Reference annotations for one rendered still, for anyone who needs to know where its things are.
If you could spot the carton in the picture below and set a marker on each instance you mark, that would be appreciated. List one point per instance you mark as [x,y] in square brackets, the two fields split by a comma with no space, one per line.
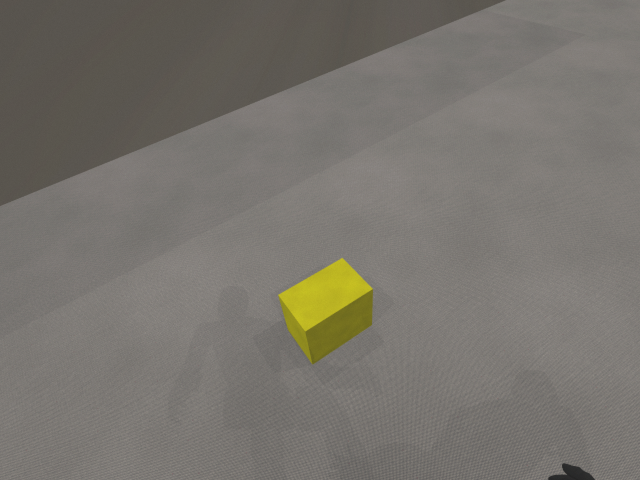
[327,309]

